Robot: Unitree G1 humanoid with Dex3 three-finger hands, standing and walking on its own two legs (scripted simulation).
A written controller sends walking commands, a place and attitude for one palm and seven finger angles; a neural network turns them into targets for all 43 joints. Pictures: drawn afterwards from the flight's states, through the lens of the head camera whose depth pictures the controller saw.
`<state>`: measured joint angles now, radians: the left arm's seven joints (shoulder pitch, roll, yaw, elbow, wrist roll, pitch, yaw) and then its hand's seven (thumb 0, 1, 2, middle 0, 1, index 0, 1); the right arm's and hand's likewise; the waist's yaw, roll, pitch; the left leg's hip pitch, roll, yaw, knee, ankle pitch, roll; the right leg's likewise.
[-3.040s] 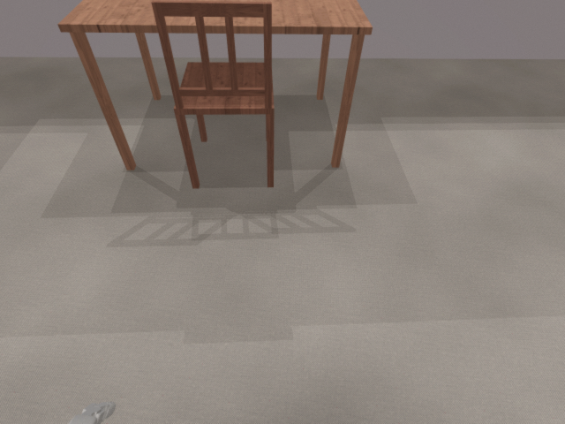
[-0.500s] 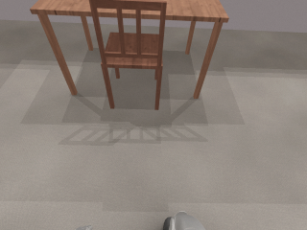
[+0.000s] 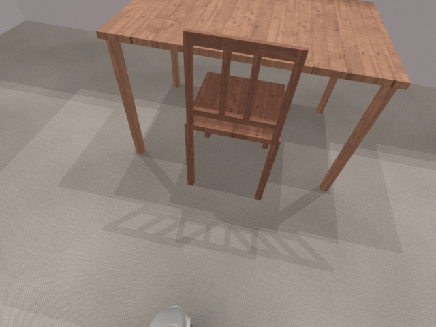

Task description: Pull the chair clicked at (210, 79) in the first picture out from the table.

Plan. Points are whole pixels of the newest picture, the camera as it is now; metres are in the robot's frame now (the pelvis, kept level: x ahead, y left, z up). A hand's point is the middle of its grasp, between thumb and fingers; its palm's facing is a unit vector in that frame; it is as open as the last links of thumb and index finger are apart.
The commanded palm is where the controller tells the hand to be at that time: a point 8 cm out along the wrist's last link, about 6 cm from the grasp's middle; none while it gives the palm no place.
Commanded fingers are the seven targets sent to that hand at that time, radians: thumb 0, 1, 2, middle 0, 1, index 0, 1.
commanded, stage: turn to face it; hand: left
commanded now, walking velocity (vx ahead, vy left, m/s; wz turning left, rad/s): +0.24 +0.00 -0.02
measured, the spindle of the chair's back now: (224, 85) +0.90 +0.07 -0.08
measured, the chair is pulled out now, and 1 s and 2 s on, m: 0.00 0.00 0.00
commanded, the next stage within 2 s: take the last steps up to it in 0.10 s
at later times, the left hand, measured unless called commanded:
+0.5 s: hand (144, 280) +0.23 +0.18 -0.15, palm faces -0.09 -0.97 -0.22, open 7.3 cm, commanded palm none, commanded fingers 0.00 0.90 0.90 -0.20 -0.30 -0.20 -0.30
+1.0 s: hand (177, 272) +0.26 +0.12 -0.18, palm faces -0.01 -0.99 -0.12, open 7.4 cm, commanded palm none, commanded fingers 0.00 0.90 0.90 -0.20 -0.30 -0.20 -0.30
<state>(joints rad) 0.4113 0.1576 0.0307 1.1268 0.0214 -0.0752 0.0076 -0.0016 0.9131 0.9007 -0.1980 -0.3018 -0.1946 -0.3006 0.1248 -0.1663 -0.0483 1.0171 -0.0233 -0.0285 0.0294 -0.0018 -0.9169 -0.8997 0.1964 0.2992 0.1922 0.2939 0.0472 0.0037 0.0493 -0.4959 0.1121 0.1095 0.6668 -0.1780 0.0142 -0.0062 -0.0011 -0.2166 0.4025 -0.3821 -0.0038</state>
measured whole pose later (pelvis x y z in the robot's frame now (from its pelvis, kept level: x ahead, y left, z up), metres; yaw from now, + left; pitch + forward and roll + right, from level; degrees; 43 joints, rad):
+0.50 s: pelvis +0.15 +0.00 +0.01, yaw -6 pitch -1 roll +2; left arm 0.21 0.18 0.05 1.05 0.02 0.01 -0.01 0.01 0.92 0.90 -0.20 -0.30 -0.19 -0.30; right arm 0.34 -0.14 -0.04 1.12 -0.04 -0.04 -0.02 -0.01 -0.92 -0.90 0.20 0.30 0.20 0.29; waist -0.04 0.00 0.03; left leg -0.09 0.03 0.26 0.39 -0.28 0.02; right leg -0.38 -0.10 -0.09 0.70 -0.33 0.00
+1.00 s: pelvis +0.31 -0.03 +0.00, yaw -7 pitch -1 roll -1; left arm 0.42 0.11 0.03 1.15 0.02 -0.05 0.01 0.00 0.91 0.90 -0.20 -0.30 -0.20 -0.30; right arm 0.15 -0.16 -0.05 1.03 -0.03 -0.05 0.01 0.00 -0.92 -0.90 0.20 0.30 0.19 0.29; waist 0.03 -0.01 0.04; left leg -0.38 0.07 0.13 0.58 -0.19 0.03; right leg -0.02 0.00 -0.14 0.47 -0.43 -0.02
